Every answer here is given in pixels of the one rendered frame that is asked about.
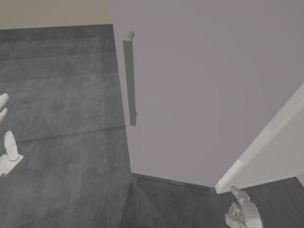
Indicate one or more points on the robot left hand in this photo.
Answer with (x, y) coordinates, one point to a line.
(10, 160)

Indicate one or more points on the robot right hand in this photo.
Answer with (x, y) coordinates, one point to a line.
(247, 214)

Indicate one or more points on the handle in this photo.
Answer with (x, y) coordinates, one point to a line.
(129, 74)

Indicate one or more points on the fridge door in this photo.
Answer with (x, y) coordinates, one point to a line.
(209, 75)

